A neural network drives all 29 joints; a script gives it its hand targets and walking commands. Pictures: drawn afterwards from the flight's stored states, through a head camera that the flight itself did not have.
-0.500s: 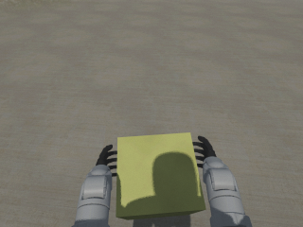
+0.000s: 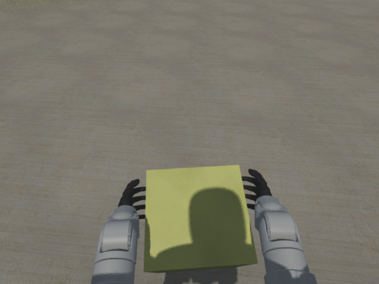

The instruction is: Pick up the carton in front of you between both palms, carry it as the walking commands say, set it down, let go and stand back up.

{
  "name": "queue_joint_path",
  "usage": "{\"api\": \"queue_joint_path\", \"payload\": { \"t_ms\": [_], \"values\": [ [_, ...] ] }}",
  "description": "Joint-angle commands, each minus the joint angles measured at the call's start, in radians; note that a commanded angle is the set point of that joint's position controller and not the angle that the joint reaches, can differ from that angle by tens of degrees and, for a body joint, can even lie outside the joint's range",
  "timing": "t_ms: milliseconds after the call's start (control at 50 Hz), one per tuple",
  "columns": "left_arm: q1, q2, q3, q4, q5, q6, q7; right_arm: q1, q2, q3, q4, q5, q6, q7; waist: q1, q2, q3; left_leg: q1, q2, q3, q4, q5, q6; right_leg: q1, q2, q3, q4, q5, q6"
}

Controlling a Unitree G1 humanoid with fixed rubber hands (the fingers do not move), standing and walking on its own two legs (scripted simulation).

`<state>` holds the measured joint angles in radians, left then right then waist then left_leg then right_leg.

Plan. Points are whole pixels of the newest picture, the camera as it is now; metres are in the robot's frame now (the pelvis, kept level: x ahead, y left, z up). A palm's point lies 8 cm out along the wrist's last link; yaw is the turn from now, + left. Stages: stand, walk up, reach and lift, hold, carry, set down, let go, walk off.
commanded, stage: carry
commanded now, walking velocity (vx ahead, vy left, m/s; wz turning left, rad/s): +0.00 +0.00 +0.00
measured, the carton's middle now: (195, 224) +0.31 +0.00 -0.06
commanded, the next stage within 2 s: hold in 0.24 s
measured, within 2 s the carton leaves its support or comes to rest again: neither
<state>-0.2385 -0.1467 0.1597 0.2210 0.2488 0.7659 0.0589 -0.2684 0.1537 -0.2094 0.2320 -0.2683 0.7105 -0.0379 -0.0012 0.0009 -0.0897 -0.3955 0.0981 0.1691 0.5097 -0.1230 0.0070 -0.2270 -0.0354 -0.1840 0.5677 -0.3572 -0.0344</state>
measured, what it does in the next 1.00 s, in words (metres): shifts its weight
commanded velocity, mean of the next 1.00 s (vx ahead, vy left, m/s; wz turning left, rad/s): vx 0.00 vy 0.00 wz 0.00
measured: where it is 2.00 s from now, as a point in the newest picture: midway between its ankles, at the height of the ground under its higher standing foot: outside the picture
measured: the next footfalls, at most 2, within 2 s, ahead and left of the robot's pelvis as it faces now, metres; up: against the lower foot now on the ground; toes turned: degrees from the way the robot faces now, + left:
none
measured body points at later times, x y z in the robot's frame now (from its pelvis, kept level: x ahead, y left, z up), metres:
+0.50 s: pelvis +0.00 +0.01 +0.01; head -0.03 +0.03 +0.46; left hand +0.32 +0.10 +0.03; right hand +0.26 -0.20 +0.04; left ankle +0.09 +0.14 -0.73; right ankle -0.03 -0.09 -0.73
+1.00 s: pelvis +0.02 +0.06 +0.01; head -0.01 +0.09 +0.46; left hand +0.35 +0.13 +0.04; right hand +0.28 -0.16 +0.05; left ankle +0.09 +0.14 -0.73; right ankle -0.03 -0.08 -0.73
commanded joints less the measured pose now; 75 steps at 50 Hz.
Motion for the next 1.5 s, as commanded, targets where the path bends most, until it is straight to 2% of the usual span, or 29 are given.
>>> {"api": "queue_joint_path", "payload": {
  "t_ms": [0, 220, 240, 260, 280, 300, 320, 340, 360, 400, 440, 540, 700, 780, 1000, 1080, 1140, 1200, 1260, 1320, 1380, 1480],
  "values": [
    [-0.571, -0.933, -0.558, -0.140, -0.294, -0.085, -0.270, -0.423, 0.960, 0.555, -0.012, 0.267, -0.016, 0.267, 0.001, -0.001, -0.277, 0.196, 0.074, -0.091, -0.029, 0.134, 0.012, -0.011, -0.123, 0.116, -0.123, 0.186, -0.002],
    [-0.570, -0.932, -0.558, -0.140, -0.294, -0.084, -0.271, -0.425, 0.957, 0.555, -0.019, 0.268, -0.015, 0.266, 0.002, -0.004, -0.269, 0.190, 0.073, -0.087, -0.027, 0.126, 0.008, -0.018, -0.125, 0.119, -0.123, 0.195, -0.004],
    [-0.484, -0.942, -0.541, -0.165, -0.284, -0.091, -0.280, -0.368, 0.990, 0.523, 0.030, 0.250, -0.038, 0.276, -0.009, -0.169, -0.118, 0.549, -0.221, -0.204, 0.006, 0.180, 0.030, -0.178, 0.025, 0.346, -0.247, 0.407, -0.014],
    [-0.531, -0.904, -0.563, -0.216, -0.288, -0.104, -0.292, -0.325, 0.971, 0.496, 0.052, 0.220, -0.069, 0.266, -0.035, -0.139, -0.145, 0.498, -0.203, -0.239, -0.015, 0.219, 0.024, -0.080, 0.042, 0.352, -0.222, 0.451, -0.009],
    [-0.561, -0.912, -0.585, -0.214, -0.301, -0.107, -0.297, -0.334, 0.969, 0.486, 0.041, 0.214, -0.082, 0.258, -0.035, -0.090, -0.177, 0.434, -0.205, -0.237, -0.033, 0.243, 0.014, 0.037, 0.059, 0.343, -0.202, 0.516, -0.001],
    [-0.572, -0.907, -0.598, -0.211, -0.316, -0.110, -0.306, -0.333, 0.956, 0.481, 0.031, 0.206, -0.086, 0.250, -0.050, -0.080, -0.204, 0.392, -0.202, -0.240, -0.062, 0.220, 0.003, 0.130, 0.071, 0.329, -0.208, 0.495, 0.004],
    [-0.576, -0.920, -0.607, -0.205, -0.313, -0.113, -0.305, -0.374, 0.963, 0.492, 0.012, 0.217, -0.089, 0.248, -0.043, -0.052, -0.217, 0.403, -0.205, -0.233, -0.072, 0.215, -0.001, 0.152, 0.078, 0.316, -0.209, 0.499, 0.011],
    [-0.549, -0.909, -0.600, -0.185, -0.299, -0.114, -0.301, -0.397, 0.972, 0.508, 0.007, 0.231, -0.092, 0.245, -0.036, -0.072, -0.211, 0.445, -0.204, -0.226, -0.070, 0.176, -0.001, 0.121, 0.073, 0.316, -0.234, 0.421, 0.009],
    [-0.537, -0.919, -0.586, -0.171, -0.286, -0.114, -0.298, -0.420, 0.963, 0.520, 0.005, 0.234, -0.090, 0.251, -0.008, -0.053, -0.178, 0.402, -0.210, -0.222, -0.082, 0.146, -0.002, 0.136, 0.074, 0.310, -0.230, 0.404, 0.016],
    [-0.514, -0.933, -0.558, -0.140, -0.255, -0.116, -0.284, -0.475, 0.977, 0.548, 0.005, 0.261, -0.089, 0.271, 0.022, -0.047, -0.164, 0.447, -0.216, -0.220, -0.085, 0.111, 0.007, 0.069, 0.072, 0.302, -0.241, 0.333, 0.025],
    [-0.510, -0.928, -0.531, -0.114, -0.240, -0.115, -0.280, -0.492, 0.970, 0.553, 0.024, 0.268, -0.082, 0.287, 0.044, -0.047, -0.137, 0.413, -0.212, -0.217, -0.098, 0.077, 0.008, 0.085, 0.080, 0.292, -0.238, 0.294, 0.031],
    [-0.538, -0.962, -0.508, -0.047, -0.227, -0.110, -0.286, -0.535, 0.973, 0.540, 0.063, 0.273, -0.076, 0.314, 0.041, -0.016, -0.115, 0.488, -0.207, -0.214, -0.115, 0.034, 0.002, -0.005, 0.089, 0.280, -0.255, 0.203, 0.030],
    [-0.596, -0.987, -0.519, -0.027, -0.242, -0.102, -0.304, -0.516, 0.969, 0.482, 0.096, 0.235, -0.074, 0.318, -0.005, 0.016, -0.152, 0.566, -0.174, -0.237, -0.138, 0.065, -0.017, -0.036, 0.119, 0.272, -0.260, 0.183, 0.008],
    [-0.613, -0.992, -0.524, -0.028, -0.251, -0.100, -0.311, -0.514, 0.972, 0.463, 0.102, 0.224, -0.076, 0.318, -0.016, 0.018, -0.165, 0.577, -0.160, -0.252, -0.148, 0.061, -0.027, -0.040, 0.127, 0.269, -0.257, 0.166, 0.002],
    [-0.620, -0.990, -0.511, -0.014, -0.250, -0.094, -0.313, -0.534, 0.972, 0.441, 0.113, 0.218, -0.076, 0.327, -0.006, 0.030, -0.166, 0.587, -0.145, -0.268, -0.159, 0.063, -0.034, -0.052, 0.132, 0.268, -0.249, 0.146, 0.004],
    [-0.660, -0.970, -0.451, 0.047, -0.219, -0.105, -0.315, -0.594, 0.973, 0.410, 0.153, 0.198, -0.085, 0.324, 0.011, 0.020, -0.129, 0.559, -0.151, -0.261, -0.153, 0.002, -0.025, -0.076, 0.130, 0.264, -0.241, 0.102, 0.008],
    [-0.726, -0.935, -0.359, 0.150, -0.167, -0.137, -0.325, -0.668, 0.984, 0.343, 0.243, 0.158, -0.112, 0.315, 0.024, 0.003, -0.088, 0.510, -0.157, -0.249, -0.134, -0.081, -0.012, -0.121, 0.126, 0.260, -0.223, 0.045, 0.013],
    [-0.793, -0.875, -0.236, 0.263, -0.098, -0.189, -0.330, -0.727, 0.981, 0.241, 0.343, 0.095, -0.154, 0.287, 0.027, -0.017, -0.060, 0.435, -0.168, -0.231, -0.084, -0.107, 0.004, -0.177, 0.124, 0.260, -0.191, 0.020, 0.017],
    [-0.803, -0.792, -0.123, 0.350, -0.025, -0.258, -0.327, -0.735, 0.944, 0.139, 0.399, 0.027, -0.213, 0.241, 0.034, -0.027, -0.052, 0.331, -0.178, -0.210, -0.019, -0.045, 0.017, -0.220, 0.134, 0.261, -0.145, 0.056, 0.025],
    [-0.760, -0.700, -0.042, 0.392, 0.044, -0.337, -0.320, -0.676, 0.898, 0.055, 0.436, -0.035, -0.292, 0.199, 0.040, -0.031, -0.097, 0.216, -0.187, -0.196, 0.055, 0.058, 0.020, -0.285, 0.147, 0.261, -0.080, 0.149, 0.040],
    [-0.711, -0.648, -0.042, 0.397, 0.066, -0.431, -0.319, -0.613, 0.874, 0.043, 0.447, -0.043, -0.391, 0.174, 0.040, -0.024, -0.201, 0.124, -0.197, -0.194, 0.133, 0.173, 0.019, -0.360, 0.161, 0.255, -0.005, 0.256, 0.059],
    [-0.807, -0.709, -0.196, 0.362, 0.003, -0.582, -0.328, -0.692, 0.943, 0.216, 0.401, 0.038, -0.543, 0.147, 0.035, -0.017, -0.527, 0.052, -0.213, -0.204, 0.288, 0.341, 0.017, -0.486, 0.186, 0.244, 0.137, 0.388, 0.091]
  ]
}}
